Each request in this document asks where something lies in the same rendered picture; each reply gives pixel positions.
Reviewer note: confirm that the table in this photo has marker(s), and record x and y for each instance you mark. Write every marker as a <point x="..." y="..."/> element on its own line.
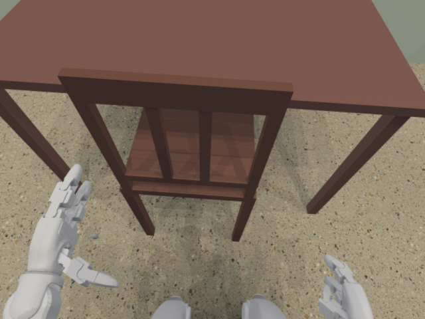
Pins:
<point x="339" y="56"/>

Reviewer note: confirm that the left robot forearm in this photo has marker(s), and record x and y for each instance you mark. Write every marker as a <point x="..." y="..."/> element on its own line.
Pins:
<point x="37" y="297"/>

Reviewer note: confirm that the robot right shin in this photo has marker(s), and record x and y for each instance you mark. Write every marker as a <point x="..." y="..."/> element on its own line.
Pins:
<point x="258" y="296"/>

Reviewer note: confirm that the right robot thigh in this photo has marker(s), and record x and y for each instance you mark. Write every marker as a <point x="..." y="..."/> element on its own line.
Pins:
<point x="261" y="309"/>

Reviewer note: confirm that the chair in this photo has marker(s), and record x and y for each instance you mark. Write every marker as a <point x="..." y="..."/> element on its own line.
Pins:
<point x="195" y="137"/>

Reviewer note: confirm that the robot left hand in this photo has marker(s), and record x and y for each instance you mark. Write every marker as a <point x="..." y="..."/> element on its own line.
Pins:
<point x="57" y="227"/>

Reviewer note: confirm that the robot right hand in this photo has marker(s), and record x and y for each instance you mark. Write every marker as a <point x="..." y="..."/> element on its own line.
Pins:
<point x="351" y="300"/>

